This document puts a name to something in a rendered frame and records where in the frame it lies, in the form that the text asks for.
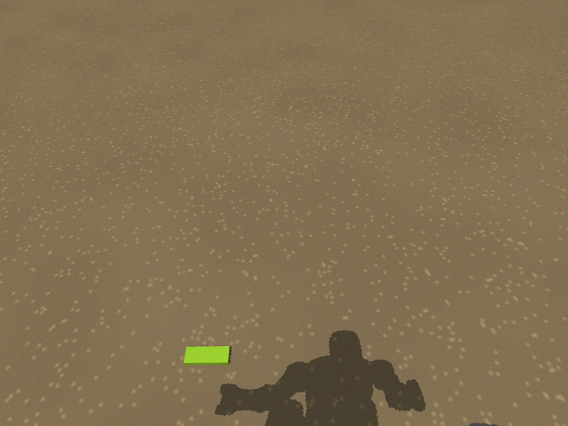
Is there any small box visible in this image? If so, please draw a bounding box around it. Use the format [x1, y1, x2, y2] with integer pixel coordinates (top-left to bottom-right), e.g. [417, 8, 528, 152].
[184, 346, 231, 366]

